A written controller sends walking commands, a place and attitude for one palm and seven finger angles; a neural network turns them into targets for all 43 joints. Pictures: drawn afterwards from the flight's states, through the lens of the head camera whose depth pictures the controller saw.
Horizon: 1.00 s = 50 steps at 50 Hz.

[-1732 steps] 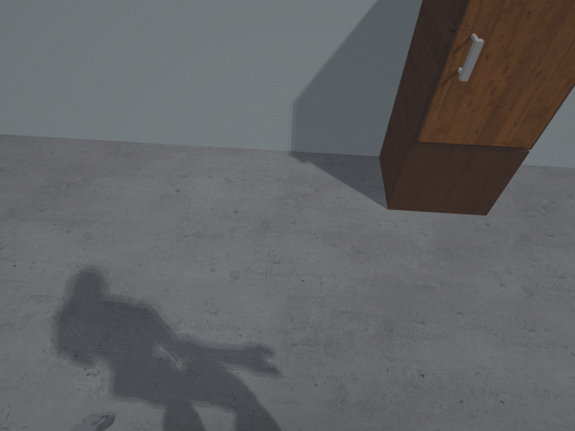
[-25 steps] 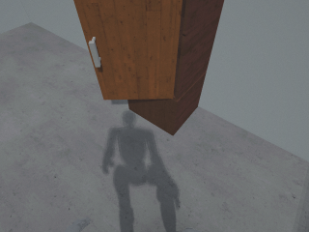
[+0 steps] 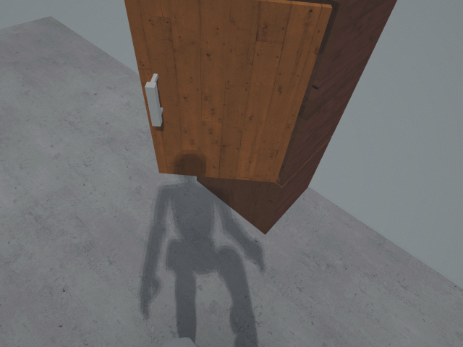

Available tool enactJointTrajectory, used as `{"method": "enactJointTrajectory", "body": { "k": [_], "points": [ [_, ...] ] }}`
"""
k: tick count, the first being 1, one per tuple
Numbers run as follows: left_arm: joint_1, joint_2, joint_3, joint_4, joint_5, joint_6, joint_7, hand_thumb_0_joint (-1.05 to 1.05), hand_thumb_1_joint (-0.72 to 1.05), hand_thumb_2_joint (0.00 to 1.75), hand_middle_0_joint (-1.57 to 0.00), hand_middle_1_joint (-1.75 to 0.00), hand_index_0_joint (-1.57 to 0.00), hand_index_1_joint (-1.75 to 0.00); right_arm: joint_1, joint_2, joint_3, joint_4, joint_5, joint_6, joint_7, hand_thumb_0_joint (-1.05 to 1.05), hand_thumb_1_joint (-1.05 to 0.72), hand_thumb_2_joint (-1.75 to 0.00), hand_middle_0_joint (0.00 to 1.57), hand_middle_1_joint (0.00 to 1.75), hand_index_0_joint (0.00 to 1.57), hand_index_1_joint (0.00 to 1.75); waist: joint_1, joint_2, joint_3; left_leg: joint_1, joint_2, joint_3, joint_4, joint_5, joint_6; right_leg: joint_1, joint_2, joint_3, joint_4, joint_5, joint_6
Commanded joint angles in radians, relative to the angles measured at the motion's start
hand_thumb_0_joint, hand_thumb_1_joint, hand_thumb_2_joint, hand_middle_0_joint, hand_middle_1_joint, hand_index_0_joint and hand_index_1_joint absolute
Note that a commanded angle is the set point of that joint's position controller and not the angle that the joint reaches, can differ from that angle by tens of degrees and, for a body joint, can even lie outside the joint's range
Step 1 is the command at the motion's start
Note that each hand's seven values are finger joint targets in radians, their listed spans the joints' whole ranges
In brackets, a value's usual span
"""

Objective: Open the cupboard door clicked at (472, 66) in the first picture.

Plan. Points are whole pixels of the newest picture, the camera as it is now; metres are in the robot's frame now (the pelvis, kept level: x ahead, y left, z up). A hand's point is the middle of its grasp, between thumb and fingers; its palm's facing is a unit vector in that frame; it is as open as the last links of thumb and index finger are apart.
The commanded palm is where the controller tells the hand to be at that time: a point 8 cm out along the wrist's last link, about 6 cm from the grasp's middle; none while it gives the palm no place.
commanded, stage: take the last steps up to it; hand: left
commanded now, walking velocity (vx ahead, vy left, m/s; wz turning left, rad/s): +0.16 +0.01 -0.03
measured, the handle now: (156, 100) +0.66 +0.27 +0.01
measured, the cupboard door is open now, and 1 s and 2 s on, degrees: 39 39 39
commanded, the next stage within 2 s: come to a stop and stand still in 0.04 s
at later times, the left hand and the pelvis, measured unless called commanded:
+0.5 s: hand (146, 324) +0.18 +0.18 -0.16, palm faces -0.01 -0.97 -0.24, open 7.4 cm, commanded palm none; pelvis +0.09 -0.01 +0.01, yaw +0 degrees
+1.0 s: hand out of the picture +0.06 +0.19 -0.16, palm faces +0.02 -0.98 -0.21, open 7.4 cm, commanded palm none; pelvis +0.05 +0.01 +0.02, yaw -1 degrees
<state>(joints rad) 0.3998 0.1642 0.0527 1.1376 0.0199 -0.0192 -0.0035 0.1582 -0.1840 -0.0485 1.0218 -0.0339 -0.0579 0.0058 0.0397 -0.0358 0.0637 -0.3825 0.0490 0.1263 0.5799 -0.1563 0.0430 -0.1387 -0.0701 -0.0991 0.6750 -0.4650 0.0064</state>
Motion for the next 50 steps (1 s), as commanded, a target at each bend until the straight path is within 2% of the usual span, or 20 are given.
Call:
{"method": "enactJointTrajectory", "body": {
  "k": [1, 3, 5, 11, 14, 17, 20, 22, 24, 30, 31, 32, 33, 34, 37, 40, 43, 44, 47, 50],
  "points": [
    [-0.121, 0.063, 0.005, -0.127, 0.001, -0.030, 0.007, 0.00, 0.90, 0.90, -0.20, -0.30, -0.20, -0.30, 0.250, -0.171, -0.028, 0.012, 0.005, 0.009, -0.029, 0.00, -0.90, -0.90, 0.20, 0.30, 0.20, 0.30, -0.107, 0.219, -0.067, 0.290, 0.343, -0.468, -0.366, -0.163, 0.164, -0.486, -0.028, 0.082, 0.556, -0.016, -0.035],
    [-0.080, 0.049, 0.004, -0.096, 0.009, -0.019, -0.003, 0.00, 0.90, 0.90, -0.20, -0.30, -0.20, -0.30, 0.163, -0.101, -0.006, -0.007, 0.008, -0.007, -0.033, 0.00, -0.90, -0.90, 0.20, 0.30, 0.20, 0.30, -0.050, 0.152, -0.030, 0.191, 0.276, -0.305, -0.384, -0.042, 0.117, -0.425, -0.062, 0.092, 0.502, 0.094, -0.018],
    [-0.049, 0.027, -0.001, -0.082, 0.008, -0.007, -0.003, 0.00, 0.90, 0.90, -0.20, -0.30, -0.20, -0.30, 0.168, -0.088, 0.002, 0.003, 0.011, -0.018, -0.036, 0.00, -0.90, -0.90, 0.20, 0.30, 0.20, 0.30, -0.032, 0.133, -0.073, 0.216, 0.238, -0.207, -0.367, 0.161, 0.114, -0.381, -0.051, 0.078, 0.426, 0.138, -0.001],
    [-0.089, 0.013, -0.018, -0.084, -0.003, 0.021, 0.022, 0.00, 0.90, 0.90, -0.20, -0.30, -0.20, -0.30, 0.143, -0.081, 0.011, 0.016, 0.011, 0.001, -0.049, 0.00, -0.90, -0.90, 0.20, 0.30, 0.20, 0.30, -0.022, 0.098, -0.079, 0.188, 0.221, -0.113, -0.273, 0.572, 0.100, -0.187, -0.011, 0.052, 0.083, 0.196, 0.022],
    [-0.116, 0.058, -0.010, -0.100, -0.001, 0.042, 0.025, 0.00, 0.90, 0.90, -0.20, -0.30, -0.20, -0.30, 0.119, -0.098, 0.001, 0.026, 0.013, 0.032, -0.056, 0.00, -0.90, -0.90, 0.20, 0.30, 0.20, 0.30, -0.023, 0.178, -0.042, 0.158, 0.227, -0.133, -0.234, 0.478, 0.092, -0.133, 0.005, 0.046, -0.013, 0.191, 0.017],
    [-0.108, 0.110, 0.002, -0.124, 0.003, 0.044, 0.028, 0.00, 0.90, 0.90, -0.20, -0.30, -0.20, -0.30, 0.118, -0.107, -0.014, 0.023, 0.020, 0.051, -0.055, 0.00, -0.90, -0.90, 0.20, 0.30, 0.20, 0.30, -0.008, 0.105, -0.030, 0.126, 0.181, -0.145, -0.149, 0.338, 0.040, -0.065, -0.010, 0.075, -0.165, 0.425, -0.002],
    [-0.137, 0.191, 0.010, -0.150, 0.006, 0.029, 0.033, 0.00, 0.90, 0.90, -0.20, -0.30, -0.20, -0.30, 0.185, -0.057, -0.021, 0.020, 0.028, 0.074, -0.040, 0.00, -0.90, -0.90, 0.20, 0.30, 0.20, 0.30, -0.043, -0.080, -0.104, 0.084, 0.011, -0.036, 0.028, -0.011, -0.052, -0.014, -0.209, 0.244, -0.177, 0.896, -0.121],
    [-0.126, 0.197, 0.014, -0.150, -0.001, 0.017, 0.045, 0.00, 0.90, 0.90, -0.20, -0.30, -0.20, -0.30, 0.160, -0.045, -0.019, 0.003, 0.031, 0.093, -0.038, 0.00, -0.90, -0.90, 0.20, 0.30, 0.20, 0.30, -0.015, -0.222, -0.169, 0.044, -0.043, -0.059, 0.276, -0.424, -0.070, 0.025, -0.309, 0.322, -0.273, 1.033, -0.227],
    [-0.166, 0.192, 0.023, -0.162, 0.006, 0.022, 0.054, 0.00, 0.90, 0.90, -0.20, -0.30, -0.20, -0.30, 0.126, -0.038, -0.018, -0.006, 0.034, 0.099, -0.039, 0.00, -0.90, -0.90, 0.20, 0.30, 0.20, 0.30, -0.018, -0.162, -0.145, -0.009, -0.045, -0.119, 0.369, -0.447, -0.072, 0.042, -0.293, 0.297, -0.256, 1.072, -0.247],
    [-0.228, 0.192, 0.033, -0.175, 0.000, 0.033, 0.048, 0.00, 0.90, 0.90, -0.20, -0.30, -0.20, -0.30, 0.198, -0.024, -0.007, 0.021, 0.029, 0.089, -0.034, 0.00, -0.90, -0.90, 0.20, 0.30, 0.20, 0.30, -0.062, -0.133, -0.136, 0.175, -0.042, -0.075, -0.097, -0.144, -0.082, -0.034, -0.193, 0.209, -0.200, 0.726, -0.134],
    [-0.227, 0.163, 0.027, -0.178, -0.009, 0.038, 0.042, 0.00, 0.90, 0.90, -0.20, -0.30, -0.20, -0.30, 0.217, -0.046, -0.008, 0.027, 0.024, 0.080, -0.033, 0.00, -0.90, -0.90, 0.20, 0.30, 0.20, 0.30, -0.065, -0.043, -0.131, 0.259, -0.002, -0.109, -0.203, -0.031, -0.064, -0.116, -0.140, 0.180, -0.152, 0.550, -0.084],
    [-0.215, 0.115, 0.017, -0.192, -0.016, 0.048, 0.034, 0.00, 0.90, 0.90, -0.20, -0.30, -0.20, -0.30, 0.180, -0.110, -0.016, 0.003, 0.013, 0.071, -0.033, 0.00, -0.90, -0.90, 0.20, 0.30, 0.20, 0.30, -0.042, 0.170, -0.099, 0.210, 0.157, -0.305, -0.279, 0.066, 0.003, -0.187, -0.031, 0.101, -0.099, 0.271, -0.013],
    [-0.227, 0.090, 0.009, -0.198, -0.013, 0.053, 0.032, 0.00, 0.90, 0.90, -0.20, -0.30, -0.20, -0.30, 0.122, -0.146, -0.018, -0.028, 0.006, 0.072, -0.037, 0.00, -0.90, -0.90, 0.20, 0.30, 0.20, 0.30, -0.031, 0.253, -0.042, 0.056, 0.268, -0.379, -0.339, 0.053, 0.076, -0.143, 0.012, 0.065, -0.026, 0.066, 0.016],
    [-0.236, 0.100, 0.012, -0.195, -0.005, 0.067, 0.032, 0.00, 0.90, 0.90, -0.20, -0.30, -0.20, -0.30, 0.075, -0.141, -0.015, -0.042, 0.001, 0.069, -0.038, 0.00, -0.90, -0.90, 0.20, 0.30, 0.20, 0.30, -0.031, 0.228, -0.014, -0.013, 0.259, -0.384, -0.380, -0.051, 0.110, -0.132, 0.030, 0.083, 0.066, -0.004, 0.009],
    [-0.216, 0.090, 0.009, -0.164, -0.003, 0.067, 0.025, 0.00, 0.90, 0.90, -0.20, -0.30, -0.20, -0.30, 0.038, -0.125, -0.004, -0.040, 0.001, 0.058, -0.053, 0.00, -0.90, -0.90, 0.20, 0.30, 0.20, 0.30, -0.015, 0.215, 0.002, 0.083, 0.201, -0.282, -0.316, 0.167, 0.109, -0.186, 0.034, 0.121, 0.134, 0.016, -0.003],
    [-0.180, 0.085, -0.005, -0.144, -0.008, 0.046, 0.025, 0.00, 0.90, 0.90, -0.20, -0.30, -0.20, -0.30, 0.069, -0.133, -0.007, -0.021, 0.013, 0.050, -0.052, 0.00, -0.90, -0.90, 0.20, 0.30, 0.20, 0.30, -0.019, 0.155, -0.089, 0.233, 0.174, -0.230, -0.224, 0.355, 0.092, -0.114, 0.035, 0.090, -0.085, 0.115, 0.006],
    [-0.140, 0.127, -0.011, -0.114, -0.006, 0.021, 0.034, 0.00, 0.90, 0.90, -0.20, -0.30, -0.20, -0.30, 0.090, -0.096, -0.008, -0.008, 0.033, 0.048, -0.043, 0.00, -0.90, -0.90, 0.20, 0.30, 0.20, 0.30, -0.038, 0.032, -0.100, 0.213, 0.070, -0.168, -0.155, 0.161, -0.003, -0.019, -0.037, 0.197, -0.303, 0.456, -0.025],
    [-0.158, 0.144, -0.017, -0.116, -0.008, 0.019, 0.032, 0.00, 0.90, 0.90, -0.20, -0.30, -0.20, -0.30, 0.093, -0.086, -0.004, -0.005, 0.034, 0.052, -0.037, 0.00, -0.90, -0.90, 0.20, 0.30, 0.20, 0.30, -0.054, 0.033, -0.071, 0.214, 0.044, -0.153, -0.179, 0.019, -0.027, -0.071, -0.082, 0.215, -0.319, 0.394, -0.038],
    [-0.164, 0.124, -0.023, -0.098, -0.009, 0.009, 0.033, 0.00, 0.90, 0.90, -0.20, -0.30, -0.20, -0.30, 0.103, -0.087, -0.001, 0.019, 0.026, 0.057, -0.034, 0.00, -0.90, -0.90, 0.20, 0.30, 0.20, 0.30, -0.063, -0.096, -0.097, 0.274, 0.042, -0.138, -0.179, 0.018, -0.035, -0.093, -0.061, 0.212, -0.331, 0.373, -0.039],
    [-0.153, 0.117, -0.028, -0.085, -0.010, 0.012, 0.033, 0.00, 0.90, 0.90, -0.20, -0.30, -0.20, -0.30, 0.096, -0.079, 0.008, 0.043, 0.024, 0.056, -0.031, 0.00, -0.90, -0.90, 0.20, 0.30, 0.20, 0.30, -0.055, -0.007, -0.028, 0.245, 0.046, -0.150, -0.227, -0.039, -0.032, -0.118, -0.040, 0.211, -0.365, 0.245, -0.032]
  ]
}}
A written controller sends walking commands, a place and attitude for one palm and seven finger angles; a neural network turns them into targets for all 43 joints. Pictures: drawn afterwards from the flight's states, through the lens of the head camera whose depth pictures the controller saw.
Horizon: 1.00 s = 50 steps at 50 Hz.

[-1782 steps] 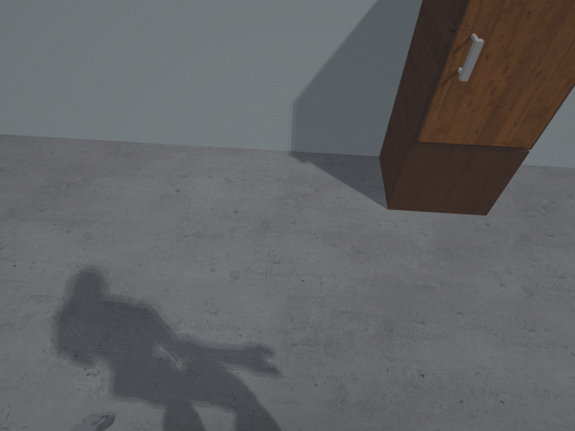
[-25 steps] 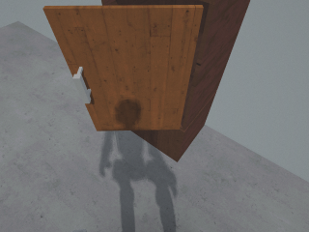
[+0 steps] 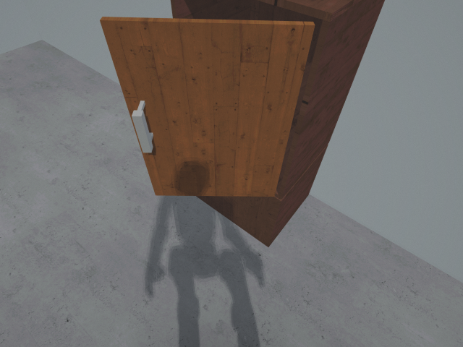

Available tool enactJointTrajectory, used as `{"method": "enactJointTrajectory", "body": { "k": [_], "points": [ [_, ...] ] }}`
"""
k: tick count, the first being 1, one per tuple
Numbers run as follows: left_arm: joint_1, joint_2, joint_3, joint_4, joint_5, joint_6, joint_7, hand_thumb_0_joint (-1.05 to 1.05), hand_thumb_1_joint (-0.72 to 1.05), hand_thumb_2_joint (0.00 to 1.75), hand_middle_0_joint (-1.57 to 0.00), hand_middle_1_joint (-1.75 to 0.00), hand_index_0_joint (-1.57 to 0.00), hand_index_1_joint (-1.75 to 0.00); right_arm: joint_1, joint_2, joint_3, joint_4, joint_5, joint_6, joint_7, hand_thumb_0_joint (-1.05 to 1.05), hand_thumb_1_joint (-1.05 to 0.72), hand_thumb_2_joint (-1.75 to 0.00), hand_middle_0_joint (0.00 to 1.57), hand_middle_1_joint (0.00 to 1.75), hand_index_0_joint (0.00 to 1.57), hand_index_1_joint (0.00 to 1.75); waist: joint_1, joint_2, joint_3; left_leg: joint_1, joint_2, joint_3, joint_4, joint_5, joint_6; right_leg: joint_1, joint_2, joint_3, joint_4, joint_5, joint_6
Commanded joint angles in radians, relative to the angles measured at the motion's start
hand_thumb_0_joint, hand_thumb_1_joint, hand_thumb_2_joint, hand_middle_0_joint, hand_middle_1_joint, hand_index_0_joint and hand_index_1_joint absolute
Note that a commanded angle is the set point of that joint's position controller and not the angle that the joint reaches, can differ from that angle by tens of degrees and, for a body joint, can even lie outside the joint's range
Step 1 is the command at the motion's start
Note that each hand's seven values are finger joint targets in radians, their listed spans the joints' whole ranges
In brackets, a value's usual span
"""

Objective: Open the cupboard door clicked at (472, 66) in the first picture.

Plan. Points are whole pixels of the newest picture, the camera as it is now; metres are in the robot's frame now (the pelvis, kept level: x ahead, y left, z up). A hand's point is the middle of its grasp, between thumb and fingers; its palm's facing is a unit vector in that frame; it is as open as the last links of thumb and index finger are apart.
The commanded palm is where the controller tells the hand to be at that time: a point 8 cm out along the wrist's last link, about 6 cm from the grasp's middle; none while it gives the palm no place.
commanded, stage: come to a stop and stand still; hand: left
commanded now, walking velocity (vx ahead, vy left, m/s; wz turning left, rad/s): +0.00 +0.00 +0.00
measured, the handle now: (144, 127) +0.61 +0.27 +0.00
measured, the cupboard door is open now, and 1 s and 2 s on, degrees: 39 39 39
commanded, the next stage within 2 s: look again from close up in 0.06 s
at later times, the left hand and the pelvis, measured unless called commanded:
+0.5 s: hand out of the picture +0.05 +0.22 -0.16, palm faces +0.02 -0.96 -0.30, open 7.4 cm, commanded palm none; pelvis -0.02 +0.00 -0.01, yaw +1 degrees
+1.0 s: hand out of the picture -0.03 +0.21 -0.17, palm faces +0.02 -0.97 -0.24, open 7.4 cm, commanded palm none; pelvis -0.03 +0.01 +0.00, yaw +1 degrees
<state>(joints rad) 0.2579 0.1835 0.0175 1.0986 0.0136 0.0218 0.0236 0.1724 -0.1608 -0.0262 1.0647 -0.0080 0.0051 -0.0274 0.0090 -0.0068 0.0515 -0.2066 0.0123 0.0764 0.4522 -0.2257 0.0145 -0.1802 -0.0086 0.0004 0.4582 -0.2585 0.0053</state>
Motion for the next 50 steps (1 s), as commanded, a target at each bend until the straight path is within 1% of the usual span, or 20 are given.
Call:
{"method": "enactJointTrajectory", "body": {
  "k": [1, 4, 7, 8, 9, 10, 11, 13, 14, 17, 18, 21, 25, 27, 32, 40, 43, 45, 47, 50],
  "points": [
    [-0.004, 0.094, 0.007, -0.040, -0.003, -0.028, 0.005, 0.00, 0.90, 0.90, -0.20, -0.30, -0.20, -0.30, 0.082, -0.103, -0.012, 0.005, -0.003, -0.007, 0.003, 0.00, -0.90, -0.90, 0.20, 0.30, 0.20, 0.30, -0.023, -0.024, 0.002, 0.053, 0.082, -0.102, -0.113, 0.000, -0.004, -0.081, -0.099, 0.110, -0.158, 0.004, -0.030],
    [0.019, 0.085, 0.004, -0.025, -0.002, -0.025, 0.005, 0.00, 0.90, 0.90, -0.20, -0.30, -0.20, -0.30, 0.096, -0.097, -0.006, 0.021, -0.006, -0.005, 0.003, 0.00, -0.90, -0.90, 0.20, 0.30, 0.20, 0.30, -0.017, -0.026, 0.043, 0.031, 0.076, -0.106, -0.132, -0.046, -0.002, -0.095, -0.094, 0.107, -0.177, -0.048, -0.030],
    [0.033, 0.082, 0.003, -0.016, -0.004, -0.027, 0.005, 0.00, 0.90, 0.90, -0.20, -0.30, -0.20, -0.30, 0.117, -0.092, -0.002, 0.034, -0.007, -0.008, 0.001, 0.00, -0.90, -0.90, 0.20, 0.30, 0.20, 0.30, -0.014, -0.011, 0.040, 0.025, 0.074, -0.106, -0.142, -0.047, -0.003, -0.085, -0.093, 0.105, -0.177, -0.045, -0.030],
    [0.007, 0.272, -0.003, -0.108, 0.016, -0.053, 0.011, 0.00, 0.90, 0.90, -0.20, -0.30, -0.20, -0.30, 0.051, -0.248, -0.012, -0.102, -0.015, -0.024, 0.011, 0.00, -0.90, -0.90, 0.20, 0.30, 0.20, 0.30, -0.039, 0.049, 0.135, -0.018, 0.055, -0.133, -0.120, 0.067, 0.001, -0.127, -0.066, 0.064, -0.084, 0.017, -0.047],
    [0.036, 0.211, 0.021, -0.113, 0.006, -0.058, 0.015, 0.00, 0.90, 0.90, -0.20, -0.30, -0.20, -0.30, 0.038, -0.239, -0.034, -0.116, -0.017, -0.050, 0.004, 0.00, -0.90, -0.90, 0.20, 0.30, 0.20, 0.30, -0.005, 0.116, -0.051, 0.000, 0.095, -0.149, -0.064, 0.033, 0.020, -0.076, -0.094, 0.080, -0.035, -0.008, -0.046],
    [0.045, 0.210, 0.017, -0.120, 0.006, -0.063, 0.014, 0.00, 0.90, 0.90, -0.20, -0.30, -0.20, -0.30, 0.054, -0.216, -0.035, -0.124, -0.015, -0.053, -0.001, 0.00, -0.90, -0.90, 0.20, 0.30, 0.20, 0.30, -0.016, 0.117, -0.150, 0.026, 0.090, -0.156, -0.027, 0.048, 0.029, -0.041, -0.096, 0.083, -0.024, 0.035, -0.057],
    [0.048, 0.185, 0.021, -0.125, 0.006, -0.062, 0.013, 0.00, 0.90, 0.90, -0.20, -0.30, -0.20, -0.30, 0.074, -0.195, -0.037, -0.131, -0.013, -0.051, -0.005, 0.00, -0.90, -0.90, 0.20, 0.30, 0.20, 0.30, -0.021, 0.081, -0.168, 0.022, 0.087, -0.149, -0.003, 0.062, 0.031, -0.040, -0.100, 0.090, -0.028, 0.045, -0.063],
    [0.048, 0.159, 0.014, -0.140, 0.005, -0.053, 0.013, 0.00, 0.90, 0.90, -0.20, -0.30, -0.20, -0.30, 0.106, -0.163, -0.028, -0.135, -0.016, -0.039, -0.001, 0.00, -0.90, -0.90, 0.20, 0.30, 0.20, 0.30, -0.027, -0.047, -0.116, -0.015, 0.075, -0.130, 0.022, 0.047, 0.033, -0.060, -0.102, 0.106, -0.052, 0.026, -0.064],
    [0.033, 0.161, 0.016, -0.143, 0.005, -0.050, 0.014, 0.00, 0.90, 0.90, -0.20, -0.30, -0.20, -0.30, 0.112, -0.170, -0.031, -0.133, -0.015, -0.035, 0.000, 0.00, -0.90, -0.90, 0.20, 0.30, 0.20, 0.30, -0.033, -0.056, -0.056, -0.040, 0.068, -0.121, 0.019, 0.029, 0.030, -0.092, -0.106, 0.111, -0.062, -0.007, -0.066],
    [0.018, 0.201, 0.027, -0.162, 0.005, -0.054, 0.013, 0.00, 0.90, 0.90, -0.20, -0.30, -0.20, -0.30, 0.099, -0.211, -0.038, -0.137, -0.011, -0.042, -0.001, 0.00, -0.90, -0.90, 0.20, 0.30, 0.20, 0.30, -0.024, 0.001, -0.026, -0.042, 0.082, -0.128, 0.002, 0.107, 0.035, -0.090, -0.093, 0.096, -0.030, 0.091, -0.067],
    [0.021, 0.192, 0.022, -0.163, 0.004, -0.052, 0.012, 0.00, 0.90, 0.90, -0.20, -0.30, -0.20, -0.30, 0.103, -0.200, -0.030, -0.133, -0.013, -0.040, 0.002, 0.00, -0.90, -0.90, 0.20, 0.30, 0.20, 0.30, -0.022, 0.012, -0.045, -0.036, 0.087, -0.130, -0.003, 0.114, 0.035, -0.069, -0.087, 0.086, -0.022, 0.097, -0.062],
    [-0.001, 0.220, 0.025, -0.169, 0.002, -0.050, 0.009, 0.00, 0.90, 0.90, -0.20, -0.30, -0.20, -0.30, 0.073, -0.233, -0.031, -0.135, -0.013, -0.042, 0.003, 0.00, -0.90, -0.90, 0.20, 0.30, 0.20, 0.30, -0.015, 0.029, -0.020, -0.054, 0.092, -0.139, -0.033, 0.095, 0.035, -0.066, -0.084, 0.080, -0.024, 0.088, -0.056],
    [-0.038, 0.244, 0.023, -0.172, 0.003, -0.048, 0.004, 0.00, 0.90, 0.90, -0.20, -0.30, -0.20, -0.30, 0.040, -0.265, -0.030, -0.128, -0.013, -0.042, 0.009, 0.00, -0.90, -0.90, 0.20, 0.30, 0.20, 0.30, -0.013, 0.012, -0.020, -0.048, 0.098, -0.149, -0.070, 0.054, 0.034, -0.054, -0.085, 0.078, -0.048, 0.055, -0.049],
    [-0.056, 0.259, 0.023, -0.174, 0.005, -0.046, 0.001, 0.00, 0.90, 0.90, -0.20, -0.30, -0.20, -0.30, 0.023, -0.282, -0.030, -0.128, -0.014, -0.040, 0.012, 0.00, -0.90, -0.90, 0.20, 0.30, 0.20, 0.30, -0.014, 0.015, 0.002, -0.064, 0.100, -0.163, -0.107, -0.029, 0.032, -0.062, -0.084, 0.078, -0.066, 0.005, -0.046],
    [-0.077, 0.279, 0.020, -0.166, 0.007, -0.047, -0.005, 0.00, 0.90, 0.90, -0.20, -0.30, -0.20, -0.30, -0.007, -0.310, -0.030, -0.121, -0.014, -0.039, 0.019, 0.00, -0.90, -0.90, 0.20, 0.30, 0.20, 0.30, -0.013, 0.005, -0.005, -0.058, 0.100, -0.176, -0.151, -0.109, 0.028, -0.063, -0.090, 0.081, -0.095, -0.033, -0.040],
    [-0.072, 0.285, 0.014, -0.138, 0.009, -0.048, -0.007, 0.00, 0.90, 0.90, -0.20, -0.30, -0.20, -0.30, -0.008, -0.313, -0.024, -0.089, -0.012, -0.034, 0.024, 0.00, -0.90, -0.90, 0.20, 0.30, 0.20, 0.30, -0.020, 0.006, -0.014, -0.037, 0.095, -0.172, -0.164, -0.124, 0.019, -0.067, -0.101, 0.090, -0.142, -0.068, -0.035],
    [0.010, 0.187, -0.007, -0.098, 0.010, -0.031, -0.002, 0.00, 0.90, 0.90, -0.20, -0.30, -0.20, -0.30, 0.056, -0.208, 0.003, -0.052, -0.018, -0.014, 0.027, 0.00, -0.90, -0.90, 0.20, 0.30, 0.20, 0.30, -0.017, -0.007, -0.015, -0.042, 0.080, -0.146, -0.148, -0.227, 0.003, -0.076, -0.099, 0.086, -0.154, -0.200, -0.021],
    [0.041, 0.190, -0.001, -0.092, 0.012, -0.023, -0.004, 0.00, 0.90, 0.90, -0.20, -0.30, -0.20, -0.30, 0.073, -0.203, 0.002, -0.046, -0.020, -0.004, 0.027, 0.00, -0.90, -0.90, 0.20, 0.30, 0.20, 0.30, -0.013, -0.026, 0.017, -0.073, 0.060, -0.126, -0.116, -0.283, 0.004, -0.108, -0.107, 0.118, -0.172, -0.310, -0.030],
    [0.062, 0.188, 0.006, -0.086, 0.010, -0.024, -0.007, 0.00, 0.90, 0.90, -0.20, -0.30, -0.20, -0.30, 0.089, -0.190, 0.003, -0.041, -0.019, -0.006, 0.025, 0.00, -0.90, -0.90, 0.20, 0.30, 0.20, 0.30, -0.013, -0.023, 0.040, -0.080, 0.046, -0.108, -0.077, -0.243, 0.005, -0.116, -0.118, 0.148, -0.168, -0.304, -0.049],
    [0.099, 0.173, 0.011, -0.077, 0.007, -0.032, -0.008, 0.00, 0.90, 0.90, -0.20, -0.30, -0.20, -0.30, 0.123, -0.173, 0.004, -0.031, -0.014, -0.017, 0.023, 0.00, -0.90, -0.90, 0.20, 0.30, 0.20, 0.30, -0.013, -0.024, 0.022, -0.065, 0.047, -0.098, -0.049, -0.210, 0.011, -0.091, -0.122, 0.144, -0.141, -0.263, -0.065]
  ]
}}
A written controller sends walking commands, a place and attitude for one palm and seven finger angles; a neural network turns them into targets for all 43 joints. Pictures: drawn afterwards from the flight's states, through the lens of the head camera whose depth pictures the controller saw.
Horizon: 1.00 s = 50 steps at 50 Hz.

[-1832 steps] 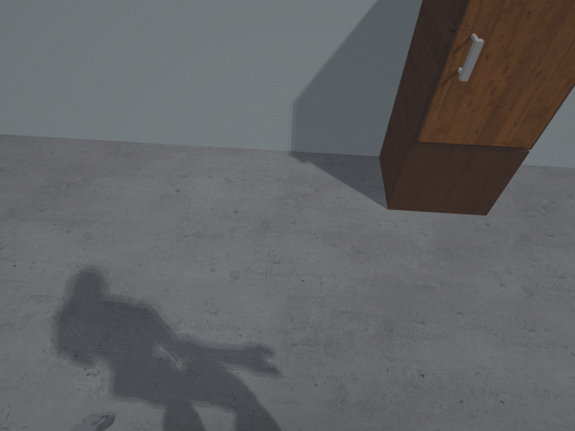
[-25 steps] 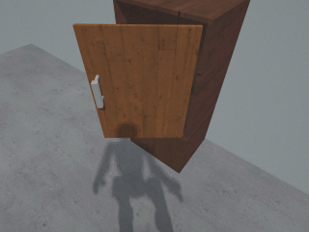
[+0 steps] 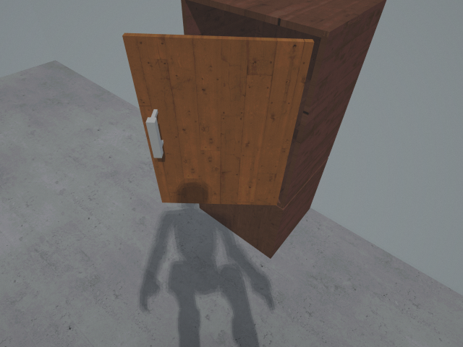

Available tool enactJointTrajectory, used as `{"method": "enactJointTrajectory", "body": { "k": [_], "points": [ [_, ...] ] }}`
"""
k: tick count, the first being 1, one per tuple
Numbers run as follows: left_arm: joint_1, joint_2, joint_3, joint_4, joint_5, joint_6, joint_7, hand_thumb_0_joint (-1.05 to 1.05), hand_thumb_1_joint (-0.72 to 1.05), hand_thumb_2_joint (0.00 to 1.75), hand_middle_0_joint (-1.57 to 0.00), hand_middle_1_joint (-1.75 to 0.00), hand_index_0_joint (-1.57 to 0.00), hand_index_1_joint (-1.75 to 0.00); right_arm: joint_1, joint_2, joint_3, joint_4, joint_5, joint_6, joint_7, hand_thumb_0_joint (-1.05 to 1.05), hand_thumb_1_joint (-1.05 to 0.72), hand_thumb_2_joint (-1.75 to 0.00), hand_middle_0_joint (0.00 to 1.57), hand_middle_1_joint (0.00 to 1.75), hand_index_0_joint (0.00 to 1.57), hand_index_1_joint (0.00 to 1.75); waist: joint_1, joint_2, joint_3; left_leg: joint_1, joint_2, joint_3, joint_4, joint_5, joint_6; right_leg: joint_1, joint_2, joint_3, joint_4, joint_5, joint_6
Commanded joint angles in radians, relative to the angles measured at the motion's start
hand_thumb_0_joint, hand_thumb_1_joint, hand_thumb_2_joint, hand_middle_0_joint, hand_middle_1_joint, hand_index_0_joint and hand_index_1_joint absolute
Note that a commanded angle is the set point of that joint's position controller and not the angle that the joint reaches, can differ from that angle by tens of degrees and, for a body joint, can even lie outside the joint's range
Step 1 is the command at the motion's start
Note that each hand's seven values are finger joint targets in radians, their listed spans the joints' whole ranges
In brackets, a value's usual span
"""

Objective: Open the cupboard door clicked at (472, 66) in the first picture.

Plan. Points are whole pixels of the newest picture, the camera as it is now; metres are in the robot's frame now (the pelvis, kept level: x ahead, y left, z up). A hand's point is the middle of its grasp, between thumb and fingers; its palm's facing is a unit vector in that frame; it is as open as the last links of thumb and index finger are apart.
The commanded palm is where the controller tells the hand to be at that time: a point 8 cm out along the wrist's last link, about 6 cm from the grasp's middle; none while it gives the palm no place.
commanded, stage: shuffle to correct the standing spot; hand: left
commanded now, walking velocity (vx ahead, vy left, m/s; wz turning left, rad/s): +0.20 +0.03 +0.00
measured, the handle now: (156, 133) +0.64 +0.25 +0.00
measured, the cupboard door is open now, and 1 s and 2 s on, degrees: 39 39 39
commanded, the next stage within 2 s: come to a stop and stand still in 0.34 s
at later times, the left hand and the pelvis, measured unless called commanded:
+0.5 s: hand out of the picture +0.04 +0.17 -0.18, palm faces +0.13 -0.98 -0.15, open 7.4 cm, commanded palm none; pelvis +0.09 +0.02 -0.01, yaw +1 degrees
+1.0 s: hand out of the picture +0.14 +0.22 -0.18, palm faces +0.01 -0.98 -0.21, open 7.4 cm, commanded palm none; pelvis +0.10 +0.04 -0.01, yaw -1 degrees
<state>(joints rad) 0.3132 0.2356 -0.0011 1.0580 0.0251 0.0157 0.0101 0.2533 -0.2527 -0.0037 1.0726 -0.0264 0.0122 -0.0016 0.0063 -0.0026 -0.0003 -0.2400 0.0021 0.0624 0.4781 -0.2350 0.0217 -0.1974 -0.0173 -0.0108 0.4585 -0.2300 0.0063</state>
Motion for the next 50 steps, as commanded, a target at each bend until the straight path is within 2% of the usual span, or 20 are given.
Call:
{"method": "enactJointTrajectory", "body": {
  "k": [1, 5, 10, 14, 16, 17, 19, 20, 22, 26, 27, 28, 29, 30, 34, 38, 41, 44, 47, 50],
  "points": [
    [0.055, 0.112, 0.031, -0.033, -0.004, -0.026, 0.006, 0.00, 0.90, 0.90, -0.20, -0.30, -0.20, -0.30, 0.049, -0.079, -0.020, -0.036, 0.005, -0.024, -0.003, 0.00, -0.90, -0.90, 0.20, 0.30, 0.20, 0.30, -0.008, -0.015, 0.091, -0.039, 0.061, -0.091, -0.081, -0.238, 0.007, -0.092, -0.108, 0.153, -0.135, -0.317, -0.066],
    [0.092, 0.064, 0.037, -0.026, 0.002, -0.024, 0.007, 0.00, 0.90, 0.90, -0.20, -0.30, -0.20, -0.30, 0.093, -0.063, -0.030, -0.025, 0.009, -0.025, -0.007, 0.00, -0.90, -0.90, 0.20, 0.30, 0.20, 0.30, -0.008, 0.015, 0.183, -0.088, 0.087, -0.135, -0.122, -0.331, 0.031, -0.140, -0.074, 0.112, -0.070, -0.327, -0.067],
    [0.128, -0.028, 0.031, -0.025, 0.006, -0.040, 0.006, 0.00, 0.90, 0.90, -0.20, -0.30, -0.20, -0.30, 0.183, -0.068, -0.048, -0.001, 0.013, -0.045, -0.019, 0.00, -0.90, -0.90, 0.20, 0.30, 0.20, 0.30, -0.016, 0.116, 0.130, 0.026, 0.222, -0.306, -0.242, -0.337, 0.122, -0.188, -0.005, -0.039, 0.163, -0.143, -0.045],
    [0.162, -0.065, 0.033, -0.010, 0.003, -0.057, 0.007, 0.00, 0.90, 0.90, -0.20, -0.30, -0.20, -0.30, 0.172, -0.019, -0.042, 0.004, 0.018, -0.056, -0.025, 0.00, -0.90, -0.90, 0.20, 0.30, 0.20, 0.30, 0.013, 0.062, 0.096, 0.004, 0.193, -0.204, -0.125, -0.046, 0.122, -0.060, -0.032, -0.049, 0.054, -0.069, -0.051],
    [0.261, -0.011, 0.053, 0.027, 0.002, -0.065, 0.018, 0.00, 0.90, 0.90, -0.20, -0.30, -0.20, -0.30, 0.113, 0.030, -0.035, -0.023, 0.023, -0.062, -0.022, 0.00, -0.90, -0.90, 0.20, 0.30, 0.20, 0.30, 0.057, -0.123, 0.102, -0.228, 0.051, -0.046, 0.100, -0.032, 0.051, 0.171, -0.157, 0.140, -0.049, 0.027, -0.105],
    [0.332, 0.043, 0.069, 0.050, -0.001, -0.071, 0.026, 0.00, 0.90, 0.90, -0.20, -0.30, -0.20, -0.30, 0.082, 0.057, -0.031, -0.048, 0.018, -0.062, -0.016, 0.00, -0.90, -0.90, 0.20, 0.30, 0.20, 0.30, 0.072, -0.271, 0.093, -0.365, -0.006, 0.049, 0.265, -0.164, 0.017, 0.272, -0.299, 0.298, -0.131, 0.142, -0.166],
    [0.381, 0.042, 0.076, 0.057, 0.006, -0.078, 0.038, 0.00, 0.90, 0.90, -0.20, -0.30, -0.20, -0.30, -0.023, 0.051, -0.041, -0.089, 0.011, -0.059, -0.009, 0.00, -0.90, -0.90, 0.20, 0.30, 0.20, 0.30, 0.098, -0.160, 0.115, -0.497, 0.038, -0.010, 0.517, -0.309, 0.010, 0.311, -0.405, 0.355, -0.149, 0.357, -0.253],
    [0.356, 0.032, 0.078, 0.051, 0.011, -0.079, 0.041, 0.00, 0.90, 0.90, -0.20, -0.30, -0.20, -0.30, -0.038, 0.066, -0.042, -0.097, 0.014, -0.061, -0.005, 0.00, -0.90, -0.90, 0.20, 0.30, 0.20, 0.30, 0.084, -0.097, 0.116, -0.519, 0.059, -0.036, 0.532, -0.303, 0.010, 0.316, -0.395, 0.322, -0.135, 0.364, -0.255],
    [0.254, 0.025, 0.074, 0.023, 0.017, -0.079, 0.041, 0.00, 0.90, 0.90, -0.20, -0.30, -0.20, -0.30, -0.038, 0.081, -0.047, -0.108, 0.018, -0.053, 0.009, 0.00, -0.90, -0.90, 0.20, 0.30, 0.20, 0.30, 0.043, -0.125, 0.117, -0.434, 0.086, -0.051, 0.444, -0.261, 0.009, 0.202, -0.358, 0.219, -0.138, 0.269, -0.213],
    [0.109, 0.004, 0.064, -0.015, 0.005, -0.049, 0.038, 0.00, 0.90, 0.90, -0.20, -0.30, -0.20, -0.30, 0.145, 0.093, -0.036, -0.038, 0.015, -0.047, 0.001, 0.00, -0.90, -0.90, 0.20, 0.30, 0.20, 0.30, -0.061, -0.126, 0.111, 0.077, 0.017, 0.061, 0.036, 0.138, -0.017, -0.117, -0.161, -0.031, 0.018, 0.249, -0.069],
    [0.141, -0.020, 0.054, -0.015, 0.000, -0.042, 0.039, 0.00, 0.90, 0.90, -0.20, -0.30, -0.20, -0.30, 0.211, 0.022, -0.048, -0.019, 0.007, -0.053, -0.010, 0.00, -0.90, -0.90, 0.20, 0.30, 0.20, 0.30, -0.066, 0.008, 0.025, 0.216, 0.106, -0.038, 0.011, 0.380, 0.005, -0.149, -0.107, -0.062, 0.155, 0.171, -0.020],
    [0.176, -0.048, 0.045, -0.022, -0.010, -0.032, 0.041, 0.00, 0.90, 0.90, -0.20, -0.30, -0.20, -0.30, 0.232, -0.059, -0.061, -0.026, 0.006, -0.055, -0.021, 0.00, -0.90, -0.90, 0.20, 0.30, 0.20, 0.30, -0.053, 0.161, -0.035, 0.234, 0.289, -0.232, -0.037, 0.602, 0.089, -0.165, -0.048, -0.089, 0.234, -0.128, 0.025],
    [0.174, -0.059, 0.043, -0.028, -0.009, -0.029, 0.045, 0.00, 0.90, 0.90, -0.20, -0.30, -0.20, -0.30, 0.212, -0.083, -0.065, -0.033, 0.005, -0.042, -0.020, 0.00, -0.90, -0.90, 0.20, 0.30, 0.20, 0.30, -0.050, 0.165, -0.020, 0.120, 0.337, -0.232, -0.102, 0.626, 0.133, -0.082, -0.033, -0.064, 0.307, -0.352, 0.016],
    [0.163, -0.061, 0.040, -0.016, -0.011, -0.015, 0.048, 0.00, 0.90, 0.90, -0.20, -0.30, -0.20, -0.30, 0.144, -0.082, -0.053, -0.040, 0.003, -0.046, -0.031, 0.00, -0.90, -0.90, 0.20, 0.30, 0.20, 0.30, -0.031, 0.207, 0.012, 0.079, 0.346, -0.296, -0.154, 0.578, 0.142, -0.104, -0.038, -0.032, 0.357, -0.376, 0.017],
    [0.127, -0.034, 0.037, -0.012, -0.008, 0.005, 0.032, 0.00, 0.90, 0.90, -0.20, -0.30, -0.20, -0.30, -0.006, -0.079, -0.056, -0.073, 0.007, -0.036, -0.047, 0.00, -0.90, -0.90, 0.20, 0.30, 0.20, 0.30, -0.002, 0.135, 0.023, 0.050, 0.333, -0.229, -0.140, 0.589, 0.172, -0.100, -0.068, -0.004, 0.313, -0.260, 0.010],
    [0.132, -0.040, 0.044, -0.049, 0.002, 0.023, 0.019, 0.00, 0.90, 0.90, -0.20, -0.30, -0.20, -0.30, -0.037, -0.088, -0.075, -0.092, 0.004, -0.015, -0.046, 0.00, -0.90, -0.90, 0.20, 0.30, 0.20, 0.30, 0.003, 0.105, -0.033, 0.011, 0.328, -0.195, -0.149, 0.334, 0.163, -0.061, -0.037, -0.022, 0.266, -0.193, -0.002],
    [0.161, -0.036, 0.051, -0.058, 0.009, 0.019, 0.016, 0.00, 0.90, 0.90, -0.20, -0.30, -0.20, -0.30, -0.080, -0.065, -0.077, -0.104, 0.004, -0.002, -0.034, 0.00, -0.90, -0.90, 0.20, 0.30, 0.20, 0.30, 0.033, 0.071, -0.004, -0.131, 0.255, -0.133, -0.123, -0.013, 0.091, 0.064, -0.033, -0.032, 0.051, -0.035, -0.008],
    [0.044, 0.063, 0.049, -0.099, 0.005, -0.012, 0.023, 0.00, 0.90, 0.90, -0.20, -0.30, -0.20, -0.30, -0.056, 0.041, -0.053, -0.106, 0.012, 0.015, -0.015, 0.00, -0.90, -0.90, 0.20, 0.30, 0.20, 0.30, -0.010, -0.217, 0.076, -0.089, 0.049, 0.018, 0.100, -0.123, -0.021, -0.134, -0.235, 0.222, -0.262, -0.168, -0.109],
    [-0.042, 0.043, 0.043, -0.104, -0.003, -0.028, 0.026, 0.00, 0.90, 0.90, -0.20, -0.30, -0.20, -0.30, 0.000, 0.057, -0.045, -0.058, 0.007, 0.009, -0.013, 0.00, -0.90, -0.90, 0.20, 0.30, 0.20, 0.30, -0.044, -0.140, 0.071, -0.005, 0.067, -0.026, 0.117, -0.037, -0.019, -0.156, -0.194, 0.148, -0.216, -0.052, -0.133],
    [-0.009, 0.017, 0.032, -0.072, -0.010, -0.036, 0.022, 0.00, 0.90, 0.90, -0.20, -0.30, -0.20, -0.30, 0.027, 0.038, -0.030, -0.019, 0.008, -0.015, -0.020, 0.00, -0.90, -0.90, 0.20, 0.30, 0.20, 0.30, -0.023, -0.031, 0.022, 0.057, 0.113, -0.072, -0.072, 0.168, -0.018, -0.051, -0.115, 0.054, -0.118, 0.123, -0.054]
  ]
}}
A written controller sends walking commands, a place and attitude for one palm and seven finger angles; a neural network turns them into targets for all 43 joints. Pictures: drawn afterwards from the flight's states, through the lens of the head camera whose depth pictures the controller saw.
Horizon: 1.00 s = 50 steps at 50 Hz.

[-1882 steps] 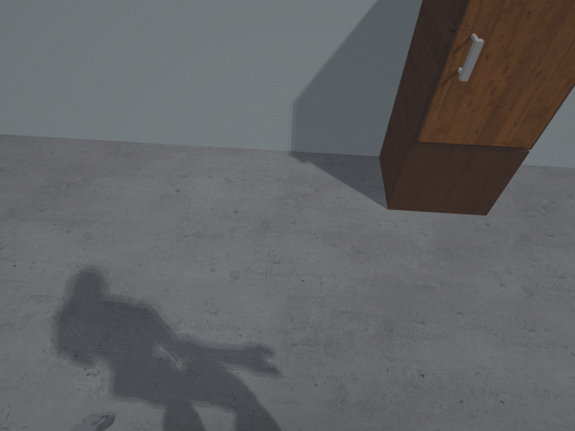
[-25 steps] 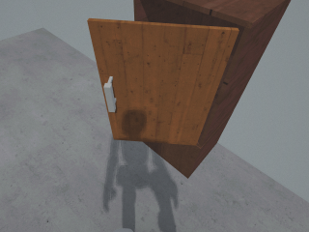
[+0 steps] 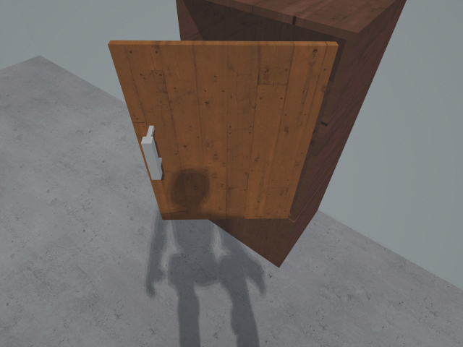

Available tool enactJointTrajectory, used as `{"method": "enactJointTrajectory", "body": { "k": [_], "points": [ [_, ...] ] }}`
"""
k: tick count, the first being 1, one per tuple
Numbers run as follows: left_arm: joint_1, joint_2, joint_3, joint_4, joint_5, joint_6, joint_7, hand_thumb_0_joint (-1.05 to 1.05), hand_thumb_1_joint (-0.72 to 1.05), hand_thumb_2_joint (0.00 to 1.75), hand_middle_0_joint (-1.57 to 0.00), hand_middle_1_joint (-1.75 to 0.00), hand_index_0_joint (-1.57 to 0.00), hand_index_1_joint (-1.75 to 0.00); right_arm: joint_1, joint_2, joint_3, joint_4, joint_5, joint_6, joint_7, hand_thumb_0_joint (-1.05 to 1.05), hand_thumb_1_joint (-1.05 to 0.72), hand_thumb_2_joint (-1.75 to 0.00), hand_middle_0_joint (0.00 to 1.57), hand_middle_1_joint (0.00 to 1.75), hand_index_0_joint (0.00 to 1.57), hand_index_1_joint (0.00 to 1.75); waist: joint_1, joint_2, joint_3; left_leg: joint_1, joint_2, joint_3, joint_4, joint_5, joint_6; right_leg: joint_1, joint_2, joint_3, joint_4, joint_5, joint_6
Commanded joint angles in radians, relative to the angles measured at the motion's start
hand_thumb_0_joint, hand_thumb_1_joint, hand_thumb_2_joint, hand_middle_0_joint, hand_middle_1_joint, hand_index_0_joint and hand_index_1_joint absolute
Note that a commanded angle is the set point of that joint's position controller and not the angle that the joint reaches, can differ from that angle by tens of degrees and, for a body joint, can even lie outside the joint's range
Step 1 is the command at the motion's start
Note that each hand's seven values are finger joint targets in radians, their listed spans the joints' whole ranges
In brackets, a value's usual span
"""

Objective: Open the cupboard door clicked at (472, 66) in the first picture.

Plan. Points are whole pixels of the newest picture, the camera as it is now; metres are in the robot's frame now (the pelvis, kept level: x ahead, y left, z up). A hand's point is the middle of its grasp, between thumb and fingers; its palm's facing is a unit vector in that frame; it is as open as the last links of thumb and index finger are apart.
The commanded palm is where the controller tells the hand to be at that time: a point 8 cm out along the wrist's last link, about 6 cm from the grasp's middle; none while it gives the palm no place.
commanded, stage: come to a stop and stand still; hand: left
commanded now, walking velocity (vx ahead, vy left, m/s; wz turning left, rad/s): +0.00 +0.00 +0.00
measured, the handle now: (154, 153) +0.53 +0.22 +0.00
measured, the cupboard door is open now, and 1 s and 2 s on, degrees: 39 39 39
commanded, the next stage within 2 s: none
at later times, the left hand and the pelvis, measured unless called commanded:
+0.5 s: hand out of the picture -0.03 +0.18 -0.18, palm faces +0.04 -0.99 -0.17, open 7.4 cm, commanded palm none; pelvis -0.03 +0.02 +0.00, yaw +1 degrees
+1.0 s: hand out of the picture -0.10 +0.19 -0.18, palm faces +0.09 -0.99 -0.14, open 7.4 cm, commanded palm none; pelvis -0.05 +0.04 +0.00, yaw +3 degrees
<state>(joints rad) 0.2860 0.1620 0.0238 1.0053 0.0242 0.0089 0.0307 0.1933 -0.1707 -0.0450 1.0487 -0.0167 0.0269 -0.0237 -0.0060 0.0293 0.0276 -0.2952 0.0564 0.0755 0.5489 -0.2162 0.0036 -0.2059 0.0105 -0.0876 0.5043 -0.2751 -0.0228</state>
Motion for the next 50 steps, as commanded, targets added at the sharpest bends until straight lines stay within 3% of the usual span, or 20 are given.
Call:
{"method": "enactJointTrajectory", "body": {
  "k": [1, 3, 7, 11, 12, 13, 14, 15, 17, 18, 19, 21, 27, 33, 42, 50],
  "points": [
    [0.032, 0.086, 0.005, -0.002, -0.011, -0.025, 0.001, 0.00, 0.90, 0.90, -0.20, -0.30, -0.20, -0.30, 0.073, -0.054, 0.014, 0.016, 0.000, -0.033, 0.002, 0.00, -0.90, -0.90, 0.20, 0.30, 0.20, 0.30, 0.005, -0.010, -0.009, 0.097, 0.068, -0.097, -0.174, 0.136, 0.003, -0.016, -0.134, 0.119, -0.167, 0.128, -0.009],
    [0.049, 0.085, 0.003, 0.025, -0.011, -0.022, 0.003, 0.00, 0.90, 0.90, -0.20, -0.30, -0.20, -0.30, 0.068, -0.053, 0.019, 0.031, 0.003, -0.039, 0.000, 0.00, -0.90, -0.90, 0.20, 0.30, 0.20, 0.30, 0.019, 0.030, 0.026, 0.064, 0.073, -0.115, -0.217, 0.113, 0.011, 0.027, -0.120, 0.108, -0.177, 0.118, 0.004],
    [0.067, 0.075, -0.004, 0.063, -0.014, -0.024, 0.005, 0.00, 0.90, 0.90, -0.20, -0.30, -0.20, -0.30, 0.103, -0.051, 0.023, 0.060, 0.005, -0.040, -0.003, 0.00, -0.90, -0.90, 0.20, 0.30, 0.20, 0.30, 0.016, -0.003, 0.018, 0.081, 0.062, -0.103, -0.234, 0.081, 0.006, 0.049, -0.127, 0.111, -0.203, 0.109, 0.003],
    [0.081, 0.063, -0.008, 0.075, -0.013, -0.022, 0.007, 0.00, 0.90, 0.90, -0.20, -0.30, -0.20, -0.30, 0.134, -0.040, 0.023, 0.079, 0.004, -0.034, -0.003, 0.00, -0.90, -0.90, 0.20, 0.30, 0.20, 0.30, 0.011, -0.020, 0.057, 0.075, 0.050, -0.097, -0.249, 0.005, 0.003, 0.015, -0.128, 0.113, -0.226, 0.033, 0.003],
    [0.124, 0.091, -0.024, 0.089, 0.006, -0.046, 0.044, 0.00, 0.90, 0.90, -0.20, -0.30, -0.20, -0.30, 0.049, -0.084, 0.031, 0.009, 0.005, -0.059, 0.005, 0.00, -0.90, -0.90, 0.20, 0.30, 0.20, 0.30, 0.041, 0.022, 0.077, 0.035, 0.053, -0.061, -0.028, 0.110, -0.014, -0.026, -0.175, 0.159, -0.174, 0.364, -0.004],
    [0.103, 0.127, -0.015, 0.072, 0.000, -0.063, 0.041, 0.00, 0.90, 0.90, -0.20, -0.30, -0.20, -0.30, 0.098, -0.051, 0.038, -0.020, 0.004, -0.064, 0.004, 0.00, -0.90, -0.90, 0.20, 0.30, 0.20, 0.30, -0.017, 0.008, 0.005, 0.069, 0.036, -0.076, -0.056, 0.163, -0.014, 0.030, -0.217, 0.147, -0.124, 0.678, -0.025],
    [0.098, 0.110, -0.017, 0.052, -0.011, -0.062, 0.038, 0.00, 0.90, 0.90, -0.20, -0.30, -0.20, -0.30, 0.183, -0.035, 0.035, -0.011, 0.004, -0.072, 0.002, 0.00, -0.90, -0.90, 0.20, 0.30, 0.20, 0.30, -0.025, -0.019, -0.110, 0.107, 0.044, -0.077, -0.084, 0.097, 0.003, 0.088, -0.195, 0.123, -0.070, 0.497, -0.038],
    [0.091, 0.088, -0.020, 0.049, -0.012, -0.059, 0.033, 0.00, 0.90, 0.90, -0.20, -0.30, -0.20, -0.30, 0.188, -0.050, 0.031, -0.005, 0.005, -0.073, 0.000, 0.00, -0.90, -0.90, 0.20, 0.30, 0.20, 0.30, -0.016, -0.038, -0.146, 0.110, 0.055, -0.095, -0.083, 0.154, 0.011, 0.097, -0.168, 0.105, -0.060, 0.376, -0.032],
    [0.082, 0.072, -0.021, 0.040, -0.011, -0.044, 0.024, 0.00, 0.90, 0.90, -0.20, -0.30, -0.20, -0.30, 0.165, -0.060, 0.026, -0.016, 0.006, -0.060, -0.003, 0.00, -0.90, -0.90, 0.20, 0.30, 0.20, 0.30, -0.007, -0.037, -0.047, 0.055, 0.058, -0.115, -0.120, 0.061, 0.023, 0.016, -0.138, 0.104, -0.096, 0.087, -0.026],
    [0.077, 0.068, -0.022, 0.035, -0.007, -0.037, 0.023, 0.00, 0.90, 0.90, -0.20, -0.30, -0.20, -0.30, 0.153, -0.060, 0.027, -0.025, 0.002, -0.057, -0.001, 0.00, -0.90, -0.90, 0.20, 0.30, 0.20, 0.30, -0.003, -0.007, 0.040, 0.003, 0.060, -0.128, -0.147, 0.009, 0.027, -0.032, -0.127, 0.098, -0.110, 0.009, -0.026],
    [0.087, 0.063, -0.021, 0.031, -0.004, -0.033, 0.021, 0.00, 0.90, 0.90, -0.20, -0.30, -0.20, -0.30, 0.148, -0.058, 0.024, -0.034, 0.001, -0.052, 0.001, 0.00, -0.90, -0.90, 0.20, 0.30, 0.20, 0.30, -0.002, -0.013, 0.084, -0.037, 0.053, -0.139, -0.174, -0.087, 0.028, -0.059, -0.118, 0.103, -0.117, -0.065, -0.025],
    [0.102, 0.061, -0.018, 0.024, -0.001, -0.027, 0.017, 0.00, 0.90, 0.90, -0.20, -0.30, -0.20, -0.30, 0.151, -0.070, 0.016, -0.047, -0.002, -0.041, 0.005, 0.00, -0.90, -0.90, 0.20, 0.30, 0.20, 0.30, -0.004, -0.024, 0.109, -0.079, 0.043, -0.156, -0.208, -0.229, 0.031, -0.100, -0.105, 0.104, -0.115, -0.171, -0.022],
    [0.151, 0.052, -0.008, 0.004, 0.004, -0.019, 0.015, 0.00, 0.90, 0.90, -0.20, -0.30, -0.20, -0.30, 0.154, -0.083, 0.005, -0.065, -0.007, -0.032, 0.008, 0.00, -0.90, -0.90, 0.20, 0.30, 0.20, 0.30, 0.005, -0.019, 0.082, -0.116, 0.048, -0.187, -0.251, -0.335, 0.043, -0.108, -0.086, 0.093, -0.088, -0.205, -0.013],
    [0.178, 0.052, -0.007, -0.004, 0.007, -0.020, 0.012, 0.00, 0.90, 0.90, -0.20, -0.30, -0.20, -0.30, 0.147, -0.089, 0.004, -0.071, -0.005, -0.035, 0.008, 0.00, -0.90, -0.90, 0.20, 0.30, 0.20, 0.30, 0.009, 0.000, 0.067, -0.104, 0.054, -0.205, -0.279, -0.342, 0.047, -0.100, -0.074, 0.094, -0.088, -0.165, -0.012],
    [0.202, 0.055, -0.012, 0.015, 0.005, -0.028, 0.009, 0.00, 0.90, 0.90, -0.20, -0.30, -0.20, -0.30, 0.137, -0.096, 0.005, -0.050, 0.001, -0.037, 0.009, 0.00, -0.90, -0.90, 0.20, 0.30, 0.20, 0.30, 0.007, -0.023, 0.068, -0.072, 0.047, -0.203, -0.272, -0.307, 0.040, -0.125, -0.084, 0.141, -0.129, -0.161, -0.013],
    [0.229, 0.041, -0.013, 0.036, 0.006, -0.024, 0.006, 0.00, 0.90, 0.90, -0.20, -0.30, -0.20, -0.30, 0.130, -0.092, 0.005, -0.028, 0.003, -0.037, 0.007, 0.00, -0.90, -0.90, 0.20, 0.30, 0.20, 0.30, 0.016, 0.007, 0.059, -0.087, 0.053, -0.214, -0.299, -0.335, 0.040, -0.094, -0.072, 0.129, -0.108, -0.120, -0.006]
  ]
}}
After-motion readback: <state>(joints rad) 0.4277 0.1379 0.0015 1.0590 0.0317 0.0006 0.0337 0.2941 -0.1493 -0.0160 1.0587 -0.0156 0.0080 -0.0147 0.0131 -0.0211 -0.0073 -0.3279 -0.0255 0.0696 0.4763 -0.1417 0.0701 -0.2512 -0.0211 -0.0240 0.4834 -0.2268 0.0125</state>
